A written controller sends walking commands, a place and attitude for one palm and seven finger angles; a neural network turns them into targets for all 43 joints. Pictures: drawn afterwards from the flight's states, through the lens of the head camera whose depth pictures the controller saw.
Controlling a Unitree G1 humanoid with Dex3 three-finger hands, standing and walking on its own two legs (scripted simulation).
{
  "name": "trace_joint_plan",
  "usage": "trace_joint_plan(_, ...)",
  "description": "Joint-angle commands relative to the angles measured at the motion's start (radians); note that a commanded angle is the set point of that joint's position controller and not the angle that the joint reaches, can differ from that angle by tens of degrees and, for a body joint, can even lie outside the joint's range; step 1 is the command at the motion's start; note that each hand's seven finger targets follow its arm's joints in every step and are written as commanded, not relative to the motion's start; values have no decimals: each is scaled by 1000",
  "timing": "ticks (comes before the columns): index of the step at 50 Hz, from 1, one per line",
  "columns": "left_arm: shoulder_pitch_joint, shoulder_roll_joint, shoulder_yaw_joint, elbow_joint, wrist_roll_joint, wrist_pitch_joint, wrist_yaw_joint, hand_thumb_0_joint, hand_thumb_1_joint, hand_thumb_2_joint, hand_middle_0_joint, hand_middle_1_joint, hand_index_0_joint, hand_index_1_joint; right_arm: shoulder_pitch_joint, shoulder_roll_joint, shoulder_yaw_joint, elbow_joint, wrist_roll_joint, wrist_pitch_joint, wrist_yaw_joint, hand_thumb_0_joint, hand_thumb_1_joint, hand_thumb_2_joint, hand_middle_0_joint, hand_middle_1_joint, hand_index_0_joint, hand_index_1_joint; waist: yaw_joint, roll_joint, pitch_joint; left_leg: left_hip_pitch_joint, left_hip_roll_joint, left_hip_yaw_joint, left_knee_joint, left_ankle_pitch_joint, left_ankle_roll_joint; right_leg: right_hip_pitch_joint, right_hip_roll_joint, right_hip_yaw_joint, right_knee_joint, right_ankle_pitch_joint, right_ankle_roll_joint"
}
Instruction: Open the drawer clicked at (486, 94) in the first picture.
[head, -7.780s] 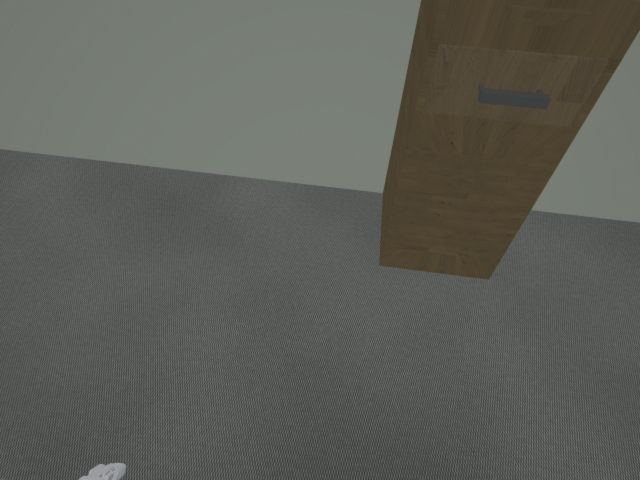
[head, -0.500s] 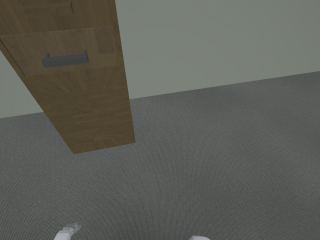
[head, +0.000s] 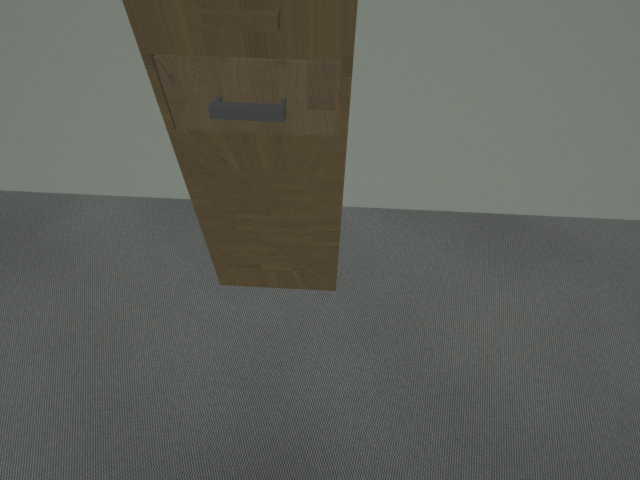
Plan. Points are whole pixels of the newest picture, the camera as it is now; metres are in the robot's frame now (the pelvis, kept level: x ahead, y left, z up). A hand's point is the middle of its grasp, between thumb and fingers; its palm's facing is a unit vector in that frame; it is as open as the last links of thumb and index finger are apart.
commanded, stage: take the last steps up to it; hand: left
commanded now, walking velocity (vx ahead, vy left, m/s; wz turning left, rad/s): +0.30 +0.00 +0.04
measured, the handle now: (249, 106) +0.81 +0.24 +0.01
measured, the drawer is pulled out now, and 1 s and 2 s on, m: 0.00 0.00 0.00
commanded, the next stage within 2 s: come to a stop and stand still in 0.82 s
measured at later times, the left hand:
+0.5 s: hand (223, 426) +0.22 +0.17 -0.17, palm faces +0.00 -0.98 -0.21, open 7.4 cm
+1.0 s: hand (222, 427) +0.22 +0.18 -0.19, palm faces +0.11 -0.99 -0.13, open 7.4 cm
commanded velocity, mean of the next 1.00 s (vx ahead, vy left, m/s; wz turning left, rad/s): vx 0.19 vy -0.02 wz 0.02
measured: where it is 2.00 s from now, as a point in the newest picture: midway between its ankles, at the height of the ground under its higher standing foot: outside the picture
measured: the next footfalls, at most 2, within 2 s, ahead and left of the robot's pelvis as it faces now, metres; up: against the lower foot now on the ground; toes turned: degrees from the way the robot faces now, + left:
left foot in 0.04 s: +0.02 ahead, +0.13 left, +0.00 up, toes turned +4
right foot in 0.48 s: +0.25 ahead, -0.12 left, +0.00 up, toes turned -8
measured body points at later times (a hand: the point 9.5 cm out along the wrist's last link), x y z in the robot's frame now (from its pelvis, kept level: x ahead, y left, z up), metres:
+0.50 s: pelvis +0.12 -0.01 -0.02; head +0.14 -0.02 +0.43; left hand +0.22 +0.23 -0.16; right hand +0.02 -0.22 -0.18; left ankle -0.02 +0.12 -0.73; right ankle +0.21 -0.11 -0.74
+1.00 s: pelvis +0.27 +0.02 -0.01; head +0.27 +0.05 +0.44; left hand +0.21 +0.23 -0.18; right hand +0.34 -0.21 -0.14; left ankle +0.30 +0.12 -0.74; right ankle +0.22 -0.10 -0.71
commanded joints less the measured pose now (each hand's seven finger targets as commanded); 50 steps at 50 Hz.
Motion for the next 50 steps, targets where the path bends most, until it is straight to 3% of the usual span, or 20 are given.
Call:
trace_joint_plan(1, -5, 115, 27, -38, -15, -9, -4, 0, 900, 900, -200, -300, -200, -300, 169, -132, -26, -13, -8, -66, -8, 0, -900, -900, 200, 300, 200, 300, -94, 144, -80, 350, 159, -183, -356, 60, 87, -259, -29, 54, 110, -141, -13)
trace_joint_plan(2, -41, 56, 7, -74, -11, -9, -10, 0, 900, 900, -200, -300, -200, -300, 242, -212, -40, 0, -14, -63, -14, 0, -900, -900, 200, 300, 200, 300, -122, 324, -26, 364, 351, -419, -440, 28, 188, -440, 56, -14, 312, -294, 21)
trace_joint_plan(3, -118, 75, 7, -93, 1, -10, -6, 0, 900, 900, -200, -300, -200, -300, 264, -193, -37, 17, -16, -63, -22, 0, -900, -900, 200, 300, 200, 300, -149, 275, 18, 300, 381, -468, -475, -28, 242, -476, 34, 60, 430, -300, 6)
trace_joint_plan(5, -151, 85, 15, -67, -2, -11, -18, 0, 900, 900, -200, -300, -200, -300, 194, -131, -19, 10, -11, -72, -33, 0, -900, -900, 200, 300, 200, 300, -113, 225, 113, 199, 331, -396, -494, 10, 243, -504, -2, 127, 553, -177, -1)
trace_joint_plan(10, -54, 55, 9, -2, -3, -5, -33, 0, 900, 900, -200, -300, -200, -300, 171, -85, -9, 21, -1, -104, -37, 0, -900, -900, 200, 300, 200, 300, -47, 153, 79, 175, 226, -165, -481, 305, 200, -411, -1, 99, 527, 6, 27)
trace_joint_plan(19, -224, 30, 13, -55, -10, -17, -39, 0, 900, 900, -200, -300, -200, -300, 264, -80, -18, 89, -15, -108, -42, 0, -900, -900, 200, 300, 200, 300, -82, 151, 117, 187, 250, -124, -421, 470, 196, -305, 30, 53, 191, 42, 4)
trace_joint_plan(21, -160, 46, 21, -38, -10, -26, -38, 0, 900, 900, -200, -300, -200, -300, 253, -84, -18, 97, -15, -106, -42, 0, -900, -900, 200, 300, 200, 300, -44, 119, 76, 159, 243, -112, -331, 532, 178, -153, 65, 33, 99, 56, -18)
trace_joint_plan(22, -46, 60, 29, -2, -7, -34, -36, 0, 900, 900, -200, -300, -200, -300, 241, -84, -17, 100, -11, -105, -42, 0, -900, -900, 200, 300, 200, 300, 11, 86, 25, 118, 209, -77, -204, 574, 153, 4, 90, 17, 36, 99, -27)
trace_joint_plan(23, 92, 108, 42, 44, -2, -48, -30, 0, 900, 900, -200, -300, -200, -300, 243, -67, -15, 99, -3, -111, -36, 0, -900, -900, 200, 300, 200, 300, 69, 16, -52, 22, 147, -26, -2, 549, 114, 215, 45, 83, -11, 124, -54)
trace_joint_plan(24, 232, 213, 68, 80, 5, -62, -16, 0, 900, 900, -200, -300, -200, -300, 282, -3, -6, 79, 10, -119, -27, 0, -900, -900, 200, 300, 200, 300, 103, -220, -191, -192, 26, 53, 312, 194, 65, 439, -224, 432, -106, 147, -146)
trace_joint_plan(25, 271, 270, 72, 88, -16, -58, -12, 0, 900, 900, -200, -300, -200, -300, 267, -16, -5, 50, 14, -113, -28, 0, -900, -900, 200, 300, 200, 300, 92, -254, -235, -284, -18, -9, 552, -178, 63, 419, -366, 665, -233, 121, -238)
trace_joint_plan(27, 75, 194, 55, 36, -17, -47, -1, 0, 900, 900, -200, -300, -200, -300, 150, -8, -16, 32, 5, -98, -20, 0, -900, -900, 200, 300, 200, 300, 52, -109, -40, -353, 78, -81, 665, -43, 71, 134, -324, 596, -326, -237, -225)
trace_joint_plan(28, 7, 138, 39, 23, -14, -48, 4, 0, 900, 900, -200, -300, -200, -300, 133, 3, -17, 35, -5, -89, -14, 0, -900, -900, 200, 300, 200, 300, 17, -49, 27, -329, 105, -79, 633, 33, 64, 4, -280, 487, -340, -217, -193)
trace_joint_plan(32, -57, 61, 16, 15, -5, -62, 7, 0, 900, 900, -200, -300, -200, -300, 258, 61, -13, 75, -16, -51, -4, 0, -900, -900, 200, 300, 200, 300, -81, -96, 23, -180, 107, -16, 439, 133, 25, -173, -158, 197, -369, -34, -137)
trace_joint_plan(41, 38, 107, 27, 65, -2, -62, 0, 0, 900, 900, -200, -300, -200, -300, 71, 44, -8, -8, -8, -80, 10, 0, -900, -900, 200, 300, 200, 300, -23, -90, 33, -131, 76, 41, 14, 139, 21, -33, -170, 203, -315, 33, -174)
trace_joint_plan(44, 34, 85, 24, 71, -10, -48, 0, 0, 900, 900, -200, -300, -200, -300, 152, 20, -4, 27, -8, -98, 1, 0, -900, -900, 200, 300, 200, 300, -66, -27, 6, 118, 45, 72, -184, 221, 19, -117, -100, 138, -165, 15, -121)
trace_joint_plan(45, 51, 50, 15, 67, -12, -42, -3, 0, 900, 900, -200, -300, -200, -300, 223, -37, -13, 48, -11, -106, -7, 0, -900, -900, 200, 300, 200, 300, -90, 121, -28, 230, 129, -46, -255, 230, 48, -189, -30, 92, -7, -28, -83)
trace_joint_plan(46, 62, -1, 7, 45, -14, -36, -9, 0, 900, 900, -200, -300, -200, -300, 298, -126, -31, 53, -17, -102, -15, 0, -900, -900, 200, 300, 200, 300, -106, 303, -35, 293, 328, -300, -355, 222, 139, -325, 74, -3, 225, -195, -38)
trace_joint_plan(47, 40, 1, 0, 28, -9, -34, -1, 0, 900, 900, -200, -300, -200, -300, 299, -135, -25, 56, -16, -92, -25, 0, -900, -900, 200, 300, 200, 300, -107, 295, -42, 242, 400, -398, -431, 242, 194, -346, 88, 47, 373, -315, -30)
trace_joint_plan(50, 37, -18, -11, 79, -17, -19, 6, 0, 900, 900, -200, -300, -200, -300, 97, -34, 16, 31, -9, -92, -52, 0, -900, -900, 200, 300, 200, 300, -38, 151, -8, 81, 321, -189, -385, 697, 196, -210, 10, 153, 375, -182, -7)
